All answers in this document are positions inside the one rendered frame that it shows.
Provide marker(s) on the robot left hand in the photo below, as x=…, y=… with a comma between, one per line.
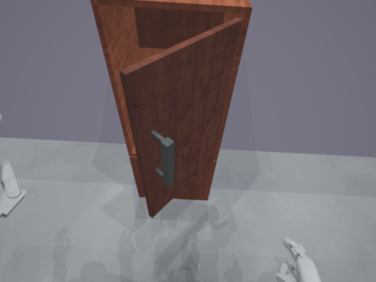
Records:
x=11, y=194

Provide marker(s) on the handle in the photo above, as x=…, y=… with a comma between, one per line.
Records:
x=167, y=148

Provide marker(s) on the cupboard door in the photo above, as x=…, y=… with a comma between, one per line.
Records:
x=180, y=93

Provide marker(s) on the robot right hand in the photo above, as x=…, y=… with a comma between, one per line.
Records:
x=304, y=269

